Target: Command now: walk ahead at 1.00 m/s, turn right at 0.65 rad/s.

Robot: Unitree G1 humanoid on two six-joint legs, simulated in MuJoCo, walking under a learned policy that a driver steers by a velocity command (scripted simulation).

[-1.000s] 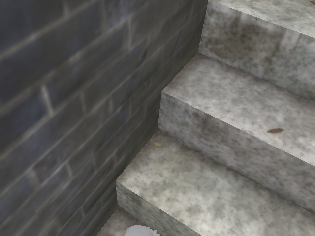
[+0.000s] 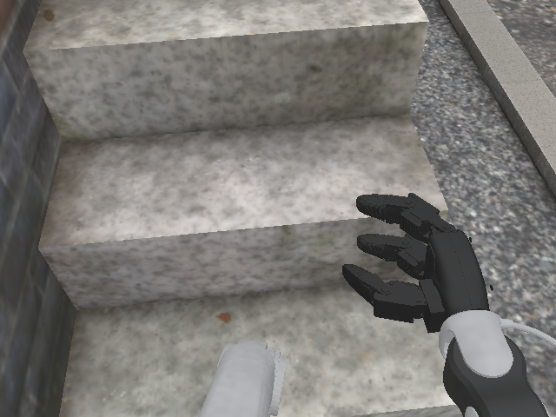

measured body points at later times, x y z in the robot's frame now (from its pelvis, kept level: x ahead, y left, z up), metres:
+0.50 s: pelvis +0.24 +0.03 +0.17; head +0.24 +0.05 +0.62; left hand +0.49 +0.20 +0.09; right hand +0.27 -0.25 +0.07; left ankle +0.14 +0.17 -0.54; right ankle +0.26 -0.12 -0.48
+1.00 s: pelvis +0.39 +0.06 +0.28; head +0.46 +0.06 +0.73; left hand +0.29 +0.31 +0.17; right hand +0.76 +0.04 +0.25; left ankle +0.44 +0.12 -0.31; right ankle +0.30 -0.15 -0.39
